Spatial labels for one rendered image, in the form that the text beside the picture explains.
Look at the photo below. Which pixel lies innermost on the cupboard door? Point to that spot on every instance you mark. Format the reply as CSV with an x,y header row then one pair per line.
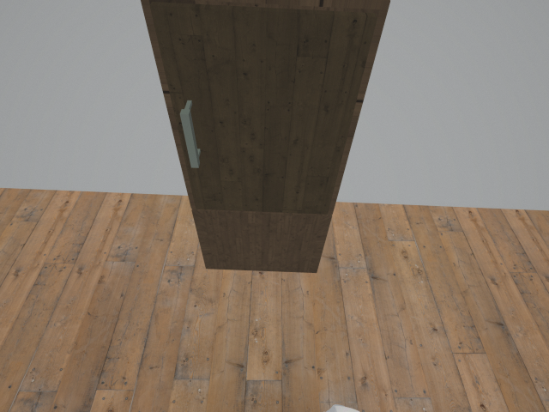
x,y
273,93

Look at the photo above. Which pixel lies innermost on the handle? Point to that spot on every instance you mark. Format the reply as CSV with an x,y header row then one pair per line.
x,y
189,135

